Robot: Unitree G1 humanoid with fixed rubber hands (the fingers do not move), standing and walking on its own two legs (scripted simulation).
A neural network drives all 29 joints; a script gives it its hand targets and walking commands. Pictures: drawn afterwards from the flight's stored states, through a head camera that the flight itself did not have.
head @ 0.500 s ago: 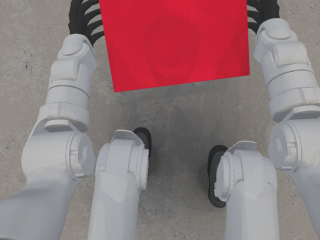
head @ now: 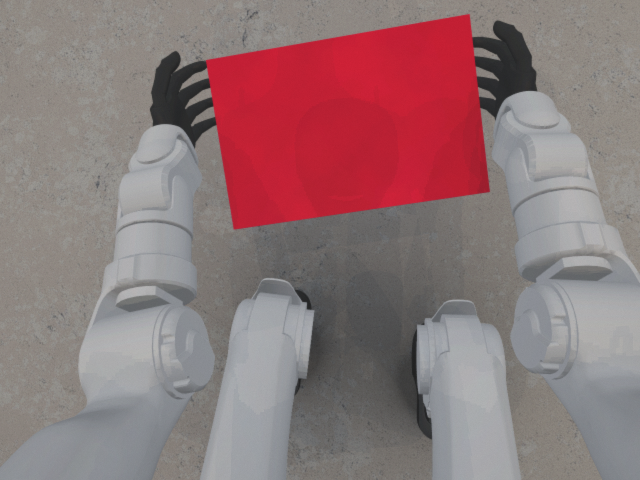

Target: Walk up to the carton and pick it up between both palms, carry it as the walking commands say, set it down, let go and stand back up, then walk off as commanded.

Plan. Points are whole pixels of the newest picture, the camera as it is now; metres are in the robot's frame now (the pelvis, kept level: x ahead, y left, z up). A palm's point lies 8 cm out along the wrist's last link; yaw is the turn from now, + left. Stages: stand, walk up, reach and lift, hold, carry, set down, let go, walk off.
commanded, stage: reach and lift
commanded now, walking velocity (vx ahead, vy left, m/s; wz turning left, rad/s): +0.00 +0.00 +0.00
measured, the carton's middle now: (345, 140) +0.50 +0.06 -0.19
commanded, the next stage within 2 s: none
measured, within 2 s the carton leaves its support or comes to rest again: neither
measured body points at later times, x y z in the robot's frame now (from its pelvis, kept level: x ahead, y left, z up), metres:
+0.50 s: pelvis +0.01 +0.00 +0.06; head +0.27 +0.00 +0.42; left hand +0.47 +0.24 -0.02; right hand +0.53 -0.12 -0.03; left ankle +0.13 +0.14 -0.40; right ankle +0.10 -0.14 -0.40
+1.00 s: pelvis +0.02 -0.01 +0.12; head +0.26 -0.01 +0.51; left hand +0.45 +0.23 +0.06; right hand +0.51 -0.13 +0.04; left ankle +0.13 +0.14 -0.40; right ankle +0.10 -0.14 -0.40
